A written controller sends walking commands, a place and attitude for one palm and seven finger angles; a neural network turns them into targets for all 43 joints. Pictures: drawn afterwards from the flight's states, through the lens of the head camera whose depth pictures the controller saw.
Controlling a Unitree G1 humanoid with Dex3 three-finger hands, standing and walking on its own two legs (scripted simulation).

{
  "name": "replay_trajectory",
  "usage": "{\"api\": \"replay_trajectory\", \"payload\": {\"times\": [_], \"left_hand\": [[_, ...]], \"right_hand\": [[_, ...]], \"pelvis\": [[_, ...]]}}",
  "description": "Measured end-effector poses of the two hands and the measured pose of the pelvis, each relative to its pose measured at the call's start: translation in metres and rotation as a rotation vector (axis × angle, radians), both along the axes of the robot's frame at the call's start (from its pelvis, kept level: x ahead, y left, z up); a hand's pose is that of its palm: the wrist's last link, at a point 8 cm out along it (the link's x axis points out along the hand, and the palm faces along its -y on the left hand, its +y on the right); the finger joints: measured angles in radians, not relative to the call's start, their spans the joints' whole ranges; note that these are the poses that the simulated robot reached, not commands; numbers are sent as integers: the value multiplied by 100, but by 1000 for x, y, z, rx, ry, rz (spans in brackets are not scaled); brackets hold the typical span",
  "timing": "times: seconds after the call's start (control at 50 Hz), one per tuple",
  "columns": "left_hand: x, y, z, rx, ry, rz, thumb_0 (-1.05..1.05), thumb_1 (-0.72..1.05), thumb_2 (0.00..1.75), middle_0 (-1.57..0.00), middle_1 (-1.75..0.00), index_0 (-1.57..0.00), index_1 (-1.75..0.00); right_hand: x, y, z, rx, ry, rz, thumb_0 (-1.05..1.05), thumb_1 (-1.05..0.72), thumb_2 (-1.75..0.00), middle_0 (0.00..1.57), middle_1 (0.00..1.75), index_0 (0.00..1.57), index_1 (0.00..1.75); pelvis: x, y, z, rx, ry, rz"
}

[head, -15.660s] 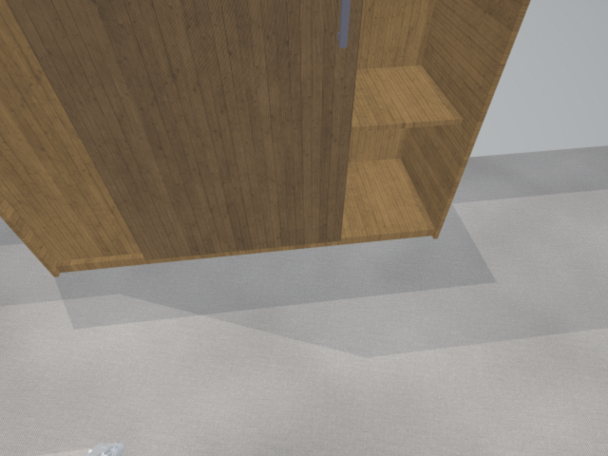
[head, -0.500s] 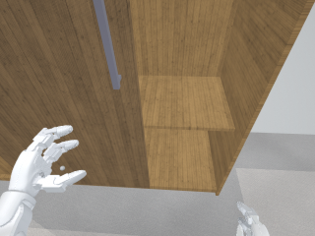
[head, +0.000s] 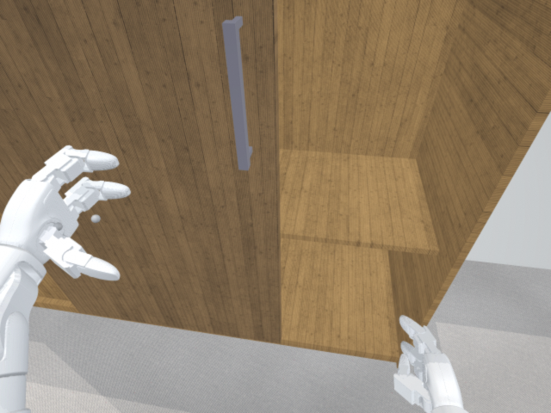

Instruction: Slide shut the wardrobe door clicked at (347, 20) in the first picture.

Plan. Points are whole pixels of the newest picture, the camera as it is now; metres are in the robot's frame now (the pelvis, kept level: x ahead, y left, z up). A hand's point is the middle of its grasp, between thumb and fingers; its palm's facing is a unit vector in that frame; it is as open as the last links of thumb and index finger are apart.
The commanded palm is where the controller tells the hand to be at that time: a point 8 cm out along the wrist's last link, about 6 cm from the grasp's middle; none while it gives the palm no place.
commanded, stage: raise the hand with hooked fingers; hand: left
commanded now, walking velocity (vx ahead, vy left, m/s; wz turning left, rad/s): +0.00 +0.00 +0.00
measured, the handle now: (241, 100) +0.54 +0.14 +0.23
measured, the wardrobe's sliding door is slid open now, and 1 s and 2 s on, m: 0.42 0.42 0.42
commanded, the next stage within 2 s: move the hooked fingers beside the handle in 0.72 s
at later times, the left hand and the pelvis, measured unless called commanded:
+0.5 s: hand (91, 177) +0.28 +0.27 +0.25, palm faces +0.03 -0.99 -0.13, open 14.0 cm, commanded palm +0.25 +0.31 +0.26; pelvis +0.00 +0.00 +0.00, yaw -1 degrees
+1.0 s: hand (103, 166) +0.31 +0.27 +0.24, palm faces +0.07 -0.99 -0.11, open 14.0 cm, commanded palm +0.28 +0.30 +0.25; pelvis +0.01 -0.01 +0.00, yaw +0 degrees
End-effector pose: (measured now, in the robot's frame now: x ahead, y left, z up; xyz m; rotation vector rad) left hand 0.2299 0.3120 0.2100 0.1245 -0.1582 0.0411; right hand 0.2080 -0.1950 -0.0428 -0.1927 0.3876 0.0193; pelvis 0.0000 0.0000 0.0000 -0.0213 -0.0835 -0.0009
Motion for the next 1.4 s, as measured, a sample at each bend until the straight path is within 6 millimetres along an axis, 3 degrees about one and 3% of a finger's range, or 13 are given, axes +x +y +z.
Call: {"api": "replay_trajectory", "payload": {"times": [0.12, 0.3, 0.52, 0.88, 0.98, 1.4], "left_hand": [[6, 11, 25, 11, -5, 10, -1, -49, 30, -31, -119, -31, -119], [20, 22, 57, 23, -1, 14, -2, -50, 30, -31, -120, -31, -120], [30, 6, 40, 6, 26, -18, -2, -50, 30, -31, -120, -31, -120], [39, 2, 44, -1, 32, 3, -2, -50, 30, -31, -120, -31, -120], [50, 7, 38, -19, 59, 24, -2, -50, 30, -31, -120, -31, -120], [94, -13, 36, -42, 40, -29, -2, -50, 30, -31, -120, -31, -120]], "right_hand": [[-3, 5, -4, 7, 40, 11, 1, -90, -90, 20, 30, 21, 30], [-14, -14, -10, -12, 93, -30, 1, -91, -90, 20, 30, 21, 30], [-20, -37, -12, -25, 109, -91, 2, -91, -90, 20, 30, 20, 30], [1, -37, -12, 2, 90, -73, 1, -91, -90, 20, 30, 20, 30], [3, -39, -13, -9, 96, -73, 1, -91, -90, 20, 30, 20, 30], [-16, -45, -22, -19, 160, -138, 1, -91, -90, 20, 30, 20, 30]], "pelvis": [[-2, 1, 2, 1, -6, 4], [-3, 0, 3, 3, -3, 5], [3, -3, 3, 8, 6, -10], [14, -13, 3, 13, 15, -4], [14, -15, 2, 12, 19, 1], [19, -7, 3, 16, 36, -16]]}}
